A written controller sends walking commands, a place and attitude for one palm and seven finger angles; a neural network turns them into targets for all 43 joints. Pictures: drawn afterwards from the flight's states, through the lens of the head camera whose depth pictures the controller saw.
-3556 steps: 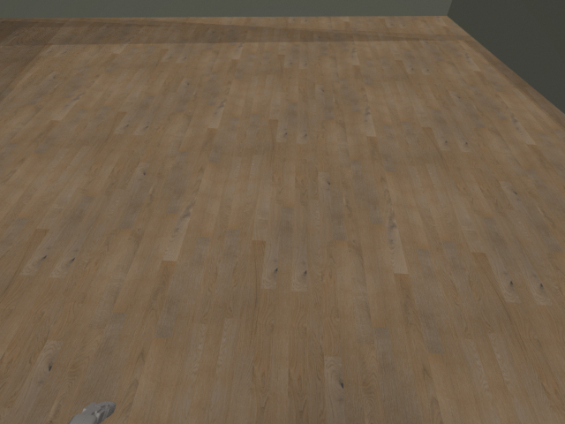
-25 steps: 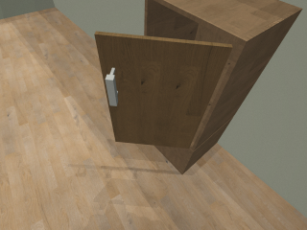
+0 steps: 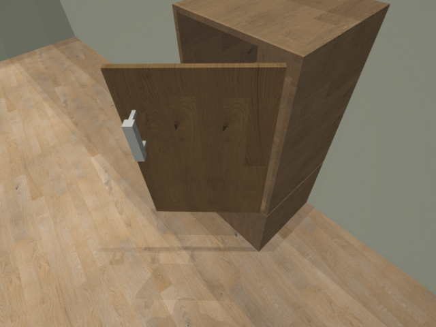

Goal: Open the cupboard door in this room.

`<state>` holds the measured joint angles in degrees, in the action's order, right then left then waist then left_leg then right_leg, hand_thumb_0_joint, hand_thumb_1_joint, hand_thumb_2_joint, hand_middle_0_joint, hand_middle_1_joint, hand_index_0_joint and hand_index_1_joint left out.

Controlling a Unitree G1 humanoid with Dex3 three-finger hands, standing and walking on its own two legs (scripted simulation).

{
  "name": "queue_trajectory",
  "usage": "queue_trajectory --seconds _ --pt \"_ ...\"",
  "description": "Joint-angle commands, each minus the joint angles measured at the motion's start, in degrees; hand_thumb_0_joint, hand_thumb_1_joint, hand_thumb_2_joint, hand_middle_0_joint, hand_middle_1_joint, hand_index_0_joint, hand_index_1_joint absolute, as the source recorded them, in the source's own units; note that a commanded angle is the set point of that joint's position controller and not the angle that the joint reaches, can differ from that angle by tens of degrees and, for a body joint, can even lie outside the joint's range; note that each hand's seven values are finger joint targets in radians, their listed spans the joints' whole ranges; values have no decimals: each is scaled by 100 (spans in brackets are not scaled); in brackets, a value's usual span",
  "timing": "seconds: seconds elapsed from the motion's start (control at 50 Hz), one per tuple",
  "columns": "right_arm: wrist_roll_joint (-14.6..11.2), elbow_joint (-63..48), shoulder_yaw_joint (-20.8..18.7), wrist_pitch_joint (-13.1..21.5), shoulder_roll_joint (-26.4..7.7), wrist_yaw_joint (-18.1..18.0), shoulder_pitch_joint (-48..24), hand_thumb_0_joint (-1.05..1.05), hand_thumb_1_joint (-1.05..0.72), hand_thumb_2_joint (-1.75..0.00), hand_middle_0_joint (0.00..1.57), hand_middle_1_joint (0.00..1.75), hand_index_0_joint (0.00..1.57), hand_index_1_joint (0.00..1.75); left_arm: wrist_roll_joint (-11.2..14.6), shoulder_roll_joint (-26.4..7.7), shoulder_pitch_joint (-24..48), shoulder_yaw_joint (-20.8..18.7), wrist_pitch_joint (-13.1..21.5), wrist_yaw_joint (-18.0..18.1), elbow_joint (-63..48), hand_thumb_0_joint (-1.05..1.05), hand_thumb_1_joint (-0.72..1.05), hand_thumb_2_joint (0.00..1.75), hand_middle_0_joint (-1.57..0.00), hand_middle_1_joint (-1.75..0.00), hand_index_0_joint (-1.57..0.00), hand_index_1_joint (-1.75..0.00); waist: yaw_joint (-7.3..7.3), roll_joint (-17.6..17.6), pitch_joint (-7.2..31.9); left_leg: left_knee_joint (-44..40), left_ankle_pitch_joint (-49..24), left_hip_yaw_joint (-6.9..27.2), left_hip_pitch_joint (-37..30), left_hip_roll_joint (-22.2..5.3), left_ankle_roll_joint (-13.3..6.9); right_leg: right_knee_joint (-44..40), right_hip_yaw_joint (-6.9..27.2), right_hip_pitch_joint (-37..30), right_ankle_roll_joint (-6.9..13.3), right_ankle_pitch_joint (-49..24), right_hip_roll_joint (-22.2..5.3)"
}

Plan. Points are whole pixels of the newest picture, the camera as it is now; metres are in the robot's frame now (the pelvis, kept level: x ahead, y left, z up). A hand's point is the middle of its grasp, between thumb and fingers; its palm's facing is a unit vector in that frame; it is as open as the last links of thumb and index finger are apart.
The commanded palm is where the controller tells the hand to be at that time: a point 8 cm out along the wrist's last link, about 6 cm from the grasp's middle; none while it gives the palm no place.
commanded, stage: come to a stop and stand still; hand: left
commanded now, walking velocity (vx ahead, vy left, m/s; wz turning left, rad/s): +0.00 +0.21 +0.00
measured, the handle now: (137, 135) +0.54 +0.23 +0.02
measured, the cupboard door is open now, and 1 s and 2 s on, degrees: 45 45 45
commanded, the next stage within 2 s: look again from close up in 0.42 s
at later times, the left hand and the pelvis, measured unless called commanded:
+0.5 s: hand out of the picture +0.04 +0.18 -0.18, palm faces +0.04 -0.97 -0.25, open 7.4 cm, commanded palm none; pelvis +0.02 +0.00 -0.01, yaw -1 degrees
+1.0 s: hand out of the picture +0.07 +0.17 -0.17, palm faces -0.04 -0.97 -0.22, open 7.4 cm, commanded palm none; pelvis +0.02 -0.01 +0.00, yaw -1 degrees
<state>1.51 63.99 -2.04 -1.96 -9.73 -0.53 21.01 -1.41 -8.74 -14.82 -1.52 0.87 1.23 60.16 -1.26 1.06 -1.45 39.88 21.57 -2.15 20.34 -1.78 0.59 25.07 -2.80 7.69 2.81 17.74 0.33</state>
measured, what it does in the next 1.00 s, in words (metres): steps on the spot: left foot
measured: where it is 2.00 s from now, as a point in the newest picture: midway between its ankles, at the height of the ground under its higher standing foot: outside the picture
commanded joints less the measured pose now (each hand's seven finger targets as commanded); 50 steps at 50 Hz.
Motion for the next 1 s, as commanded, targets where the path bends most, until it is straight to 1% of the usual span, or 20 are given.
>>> queue_trajectory --seconds 0.0,0.08,0.14,0.2,0.22,0.24,0.26,0.28,0.32,0.38,0.42,0.44,0.48,0.5,0.52,0.54,0.62,0.74,0.84,0.98 --pt "-52 -313 11 202 -156 6 -46 0 -90 -90 20 30 20 30 17 -702 -256 -84 161 33 -190 0 90 90 -20 -30 -20 -30 113 -795 -767 405 -159 -5 610 -46 68 -1146 1182 208 654 -2074 -1538" --pt "-108 -506 -2 163 -225 -32 -400 0 -90 -90 20 30 20 30 18 -853 -619 -139 125 107 -97 0 90 90 -20 -30 -20 -30 280 -844 -350 204 -89 -86 584 39 160 -508 1062 -460 746 -4148 -1641" --pt "-138 -659 -23 141 -262 -52 -631 0 -90 -90 20 30 20 30 7 -909 -652 -182 51 148 -115 0 90 90 -20 -30 -20 -30 315 -957 -186 -253 -197 -110 264 112 152 -153 1049 -438 742 -4532 -1626" --pt "-125 -630 -50 170 -272 -98 -452 0 -90 -90 20 30 20 30 27 -909 -580 -195 4 182 -147 0 90 90 -20 -30 -20 -30 133 -858 39 -1341 -1109 -242 -600 250 97 453 945 -247 500 -4745 -1376" --pt "-102 -588 -81 215 -346 -126 -268 0 -90 -90 20 30 20 30 39 -882 -556 -191 -15 180 -206 0 90 90 -20 -30 -20 -30 56 -726 232 -1575 -2055 -266 -1227 111 2 794 787 -1 318 -4461 -1153" --pt "-79 -578 -126 258 -556 -153 -162 0 -90 -90 20 30 20 30 57 -719 -597 -157 -32 178 -250 0 90 90 -20 -30 -20 -30 28 -302 502 -1393 -3698 97 -2000 -405 -232 1153 567 550 112 -3454 -848" --pt "-86 -591 -183 266 -744 -175 -52 0 -90 -90 20 30 20 30 51 -496 -656 -110 -46 187 -299 0 90 90 -20 -30 -20 -30 23 333 753 -1100 -5424 768 -2579 -1112 -671 1450 323 1132 -96 -1615 -483" --pt "-93 -630 -176 251 -793 -163 -18 0 -90 -90 20 30 20 30 46 -366 -658 -91 -77 214 -346 0 90 90 -20 -30 -20 -30 49 812 686 -1324 -6611 953 -2400 -1584 -1090 1962 151 1221 -203 1120 -267" --pt "-76 -674 -87 250 -681 -226 -515 0 -90 -90 20 30 20 30 68 -382 -525 -82 -180 204 -278 0 90 90 -20 -30 -20 -30 164 1147 397 -1734 -6069 1105 -1595 -1566 -1380 2382 345 1031 -273 1828 -320" --pt "-34 -848 -87 203 -646 -210 -1034 0 -90 -90 20 30 20 30 31 -288 -611 -70 -212 140 -194 0 90 90 -20 -30 -20 -30 300 691 198 -1783 -4706 848 -1101 -1254 -1178 1583 179 733 -279 1012 -403" --pt "-64 -871 -126 181 -685 -186 -1128 0 -90 -90 20 30 20 30 -5 -282 -803 -54 -170 116 -112 0 90 90 -20 -30 -20 -30 388 286 331 -1510 -3500 657 -917 -973 -874 605 91 331 -324 -161 -360" --pt "-87 -889 -131 171 -607 -162 -1127 0 -90 -90 20 30 20 30 -29 -366 -774 -55 -129 117 -134 0 90 90 -20 -30 -20 -30 345 -136 258 -1356 -2613 574 -798 -709 -627 69 373 352 -288 -652 -456" --pt "-122 -898 -111 135 -376 -104 -1052 0 -90 -90 20 30 20 30 -28 -732 -414 -48 -46 93 -259 0 90 90 -20 -30 -20 -30 125 -906 133 -1176 -1014 151 -744 -132 -181 -424 1264 647 43 -1376 -1252" --pt "-123 -1184 -118 273 -735 -46 -1109 0 -90 -90 20 30 20 30 -66 -799 -579 -72 43 303 -406 0 90 90 -20 -30 -20 -30 122 -375 628 -676 -1432 78 -1055 -261 -22 99 1393 278 27 -3597 -1225" --pt "-101 -1230 -91 245 -450 5 -820 0 -90 -90 20 30 20 30 12 -1054 -179 -127 100 304 -722 0 90 90 -20 -30 -20 -30 -42 -547 1058 -739 -895 90 -670 -126 -116 320 1146 -132 168 -2768 -1227" --pt "-87 -1234 -87 222 -448 17 -1027 0 -90 -90 20 30 20 30 41 -981 -175 -114 130 271 -779 0 90 90 -20 -30 -20 -30 71 -518 760 -739 -832 41 -635 -71 -158 226 1276 147 229 -2451 -1208" --pt "-74 -1247 -15 205 -400 31 -888 0 -90 -90 20 30 20 30 31 -870 -125 -27 142 222 -846 0 90 90 -20 -30 -20 -30 2 -772 -150 -928 -1051 91 -668 -141 -178 -170 948 901 157 -1506 -948" --pt "-42 -1063 55 223 -545 44 -680 0 -90 -90 20 30 20 30 53 -971 -70 10 96 157 -868 0 90 90 -20 -30 -20 -30 28 -492 -685 -1308 -759 159 -639 -208 -158 -639 907 1389 107 418 -727" --pt "-27 -886 128 279 -567 21 -540 0 -90 -90 20 30 20 30 78 -1010 -119 12 82 111 -806 0 90 90 -20 -30 -20 -30 101 -113 -362 -1527 -853 208 -597 -249 -156 -646 878 948 93 425 -670" --pt "-52 -595 174 370 -642 -30 -411 0 -90 -90 20 30 20 30 100 -985 -145 49 96 90 -593 0 90 90 -20 -30 -20 -30 148 -34 113 -1660 -1367 266 -730 -379 -171 -430 714 340 41 -577 -634"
